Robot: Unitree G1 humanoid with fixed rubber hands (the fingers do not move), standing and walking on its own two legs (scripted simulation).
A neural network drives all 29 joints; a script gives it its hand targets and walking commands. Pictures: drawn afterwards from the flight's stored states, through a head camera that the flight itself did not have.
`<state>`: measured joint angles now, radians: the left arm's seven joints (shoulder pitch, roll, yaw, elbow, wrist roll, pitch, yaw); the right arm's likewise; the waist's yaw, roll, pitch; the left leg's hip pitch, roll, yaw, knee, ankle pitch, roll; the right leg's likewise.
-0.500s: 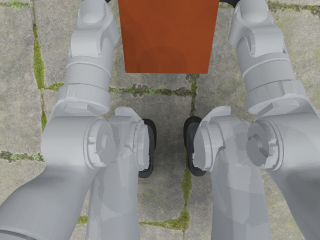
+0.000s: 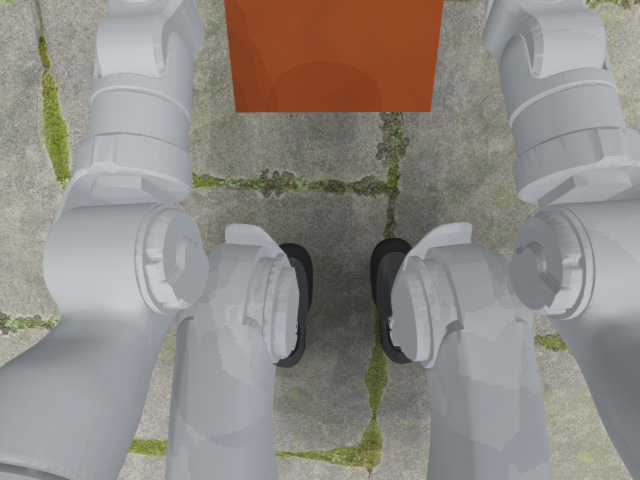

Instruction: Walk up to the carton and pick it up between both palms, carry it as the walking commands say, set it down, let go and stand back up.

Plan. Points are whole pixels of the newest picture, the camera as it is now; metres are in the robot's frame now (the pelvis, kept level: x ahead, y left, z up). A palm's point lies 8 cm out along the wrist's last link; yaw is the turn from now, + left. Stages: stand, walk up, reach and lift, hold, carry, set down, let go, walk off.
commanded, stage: set down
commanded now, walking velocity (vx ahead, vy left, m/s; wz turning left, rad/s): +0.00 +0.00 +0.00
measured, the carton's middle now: out of the picture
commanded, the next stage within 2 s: none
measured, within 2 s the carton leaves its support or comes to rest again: rests again in 0.88 s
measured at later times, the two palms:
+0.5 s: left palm out of the picture +0.56 +0.16 -0.16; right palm out of the picture +0.56 -0.13 -0.17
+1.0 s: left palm out of the picture +0.56 +0.16 -0.19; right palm out of the picture +0.56 -0.13 -0.19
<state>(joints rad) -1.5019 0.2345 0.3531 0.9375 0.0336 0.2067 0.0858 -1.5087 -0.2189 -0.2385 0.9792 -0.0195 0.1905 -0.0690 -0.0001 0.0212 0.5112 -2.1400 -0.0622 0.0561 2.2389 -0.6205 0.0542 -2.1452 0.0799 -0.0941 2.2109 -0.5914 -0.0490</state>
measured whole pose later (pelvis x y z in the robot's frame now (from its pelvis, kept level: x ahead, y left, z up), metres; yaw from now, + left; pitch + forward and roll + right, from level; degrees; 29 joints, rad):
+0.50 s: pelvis +0.01 +0.00 -0.01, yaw +0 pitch +31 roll -2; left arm -1.50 0.23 0.37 0.94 0.03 0.19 0.05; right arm -1.51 -0.23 -0.27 1.00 -0.02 0.17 -0.02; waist 0.00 0.02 0.49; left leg -2.18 -0.08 0.06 2.27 -0.63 0.05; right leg -2.18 0.07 -0.09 2.24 -0.61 -0.05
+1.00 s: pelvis +0.02 +0.00 -0.01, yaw +0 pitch +32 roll -2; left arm -1.49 0.23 0.37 0.99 0.06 0.16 0.03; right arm -1.50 -0.24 -0.28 1.06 -0.02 0.13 0.00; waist 0.00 0.02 0.49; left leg -2.18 -0.09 0.06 2.29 -0.67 0.05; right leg -2.18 0.07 -0.09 2.27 -0.65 -0.05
